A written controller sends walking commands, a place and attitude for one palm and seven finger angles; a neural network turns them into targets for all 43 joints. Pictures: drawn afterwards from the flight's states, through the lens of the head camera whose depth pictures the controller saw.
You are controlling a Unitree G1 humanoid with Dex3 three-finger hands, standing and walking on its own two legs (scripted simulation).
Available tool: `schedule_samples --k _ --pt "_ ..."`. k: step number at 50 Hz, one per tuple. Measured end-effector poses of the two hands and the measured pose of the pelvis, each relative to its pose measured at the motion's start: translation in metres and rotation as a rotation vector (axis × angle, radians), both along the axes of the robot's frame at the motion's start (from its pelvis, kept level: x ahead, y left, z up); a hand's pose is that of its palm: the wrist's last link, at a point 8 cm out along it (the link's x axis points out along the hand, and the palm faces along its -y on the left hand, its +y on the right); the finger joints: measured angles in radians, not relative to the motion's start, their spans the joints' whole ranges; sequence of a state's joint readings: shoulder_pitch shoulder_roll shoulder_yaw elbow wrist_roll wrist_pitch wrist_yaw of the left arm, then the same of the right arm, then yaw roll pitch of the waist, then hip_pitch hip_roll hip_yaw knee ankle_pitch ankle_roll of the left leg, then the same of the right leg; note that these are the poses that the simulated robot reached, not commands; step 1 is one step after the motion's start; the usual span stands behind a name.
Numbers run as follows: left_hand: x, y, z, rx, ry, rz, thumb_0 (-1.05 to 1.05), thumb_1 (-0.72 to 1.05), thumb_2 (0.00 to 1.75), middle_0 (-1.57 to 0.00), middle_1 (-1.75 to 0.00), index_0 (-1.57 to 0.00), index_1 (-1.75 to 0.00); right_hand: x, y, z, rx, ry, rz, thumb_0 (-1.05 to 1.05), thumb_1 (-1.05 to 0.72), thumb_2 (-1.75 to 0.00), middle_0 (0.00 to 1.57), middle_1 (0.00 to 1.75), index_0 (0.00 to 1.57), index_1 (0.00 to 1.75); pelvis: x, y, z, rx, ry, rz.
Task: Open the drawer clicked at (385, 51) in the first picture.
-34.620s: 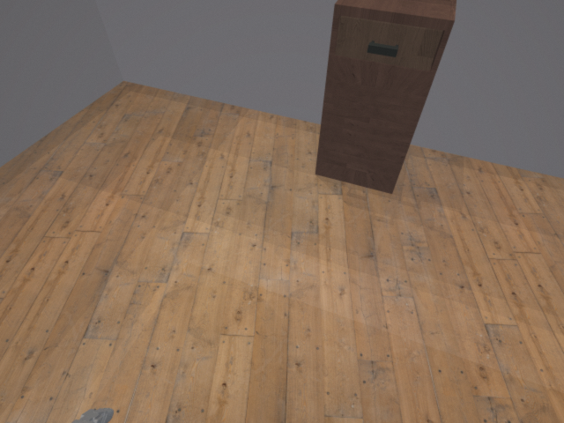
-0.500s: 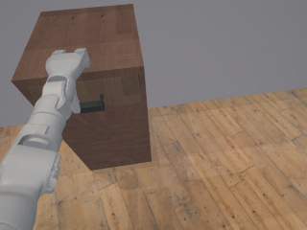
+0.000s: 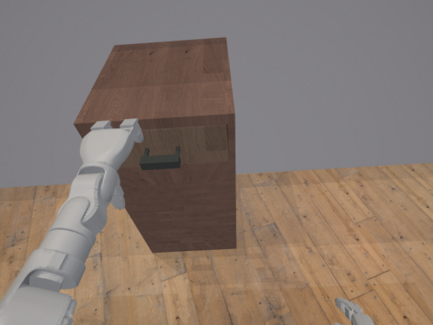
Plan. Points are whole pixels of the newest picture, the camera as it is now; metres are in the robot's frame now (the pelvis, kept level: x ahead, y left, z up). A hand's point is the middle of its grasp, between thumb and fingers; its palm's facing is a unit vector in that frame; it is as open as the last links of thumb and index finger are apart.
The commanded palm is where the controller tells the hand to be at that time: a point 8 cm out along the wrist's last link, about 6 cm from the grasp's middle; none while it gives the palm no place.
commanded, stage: draw the hand back to the body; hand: left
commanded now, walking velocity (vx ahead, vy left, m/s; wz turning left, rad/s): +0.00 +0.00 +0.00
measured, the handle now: (161, 156) +0.54 +0.21 -0.05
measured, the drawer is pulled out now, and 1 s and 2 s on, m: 0.00 0.00 0.00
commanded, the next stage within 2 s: step back with the hand held close in 1.10 s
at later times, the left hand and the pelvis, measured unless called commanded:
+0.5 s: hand (79, 200) +0.26 +0.23 +0.16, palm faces +0.35 -0.90 -0.26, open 12.1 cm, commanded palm +0.21 +0.26 +0.17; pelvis +0.01 +0.00 +0.01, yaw +1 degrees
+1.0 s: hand (31, 279) +0.15 +0.24 +0.16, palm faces +0.45 -0.81 -0.37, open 7.9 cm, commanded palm +0.10 +0.27 +0.18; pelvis -0.02 -0.01 +0.00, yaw +2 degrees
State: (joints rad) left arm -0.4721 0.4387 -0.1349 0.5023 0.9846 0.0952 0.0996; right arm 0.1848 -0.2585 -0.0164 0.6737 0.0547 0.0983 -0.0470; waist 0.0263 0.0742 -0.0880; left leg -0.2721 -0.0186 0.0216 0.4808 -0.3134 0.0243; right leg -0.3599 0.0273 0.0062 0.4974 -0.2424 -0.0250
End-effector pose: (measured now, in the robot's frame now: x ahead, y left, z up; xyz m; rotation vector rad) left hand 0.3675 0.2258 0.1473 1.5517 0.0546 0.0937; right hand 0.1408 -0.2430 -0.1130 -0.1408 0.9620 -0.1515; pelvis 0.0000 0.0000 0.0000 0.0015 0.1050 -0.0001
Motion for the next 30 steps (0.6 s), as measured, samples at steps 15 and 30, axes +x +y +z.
schedule_samples --k 15,30 --pt "-0.087 0.022 0.011 -1.173 -0.301 -0.015 -0.01 -0.38 0.35 -0.31 -1.13 -0.31 -1.13 0.074 0.049 0.058 0.007 -0.318 0.186 0.01 -0.91 -0.90 0.20 0.30 0.20 0.30 0.004 -0.004 0.006 -0.012 -0.132 0.026" --pt "-0.170 0.044 0.020 -1.168 -0.427 0.036 -0.01 0.07 0.55 -0.26 -0.83 -0.27 -0.83 0.028 0.023 0.035 -0.029 -0.223 0.155 0.01 -0.91 -0.90 0.20 0.30 0.21 0.30 0.004 -0.005 0.007 -0.013 -0.142 0.021"
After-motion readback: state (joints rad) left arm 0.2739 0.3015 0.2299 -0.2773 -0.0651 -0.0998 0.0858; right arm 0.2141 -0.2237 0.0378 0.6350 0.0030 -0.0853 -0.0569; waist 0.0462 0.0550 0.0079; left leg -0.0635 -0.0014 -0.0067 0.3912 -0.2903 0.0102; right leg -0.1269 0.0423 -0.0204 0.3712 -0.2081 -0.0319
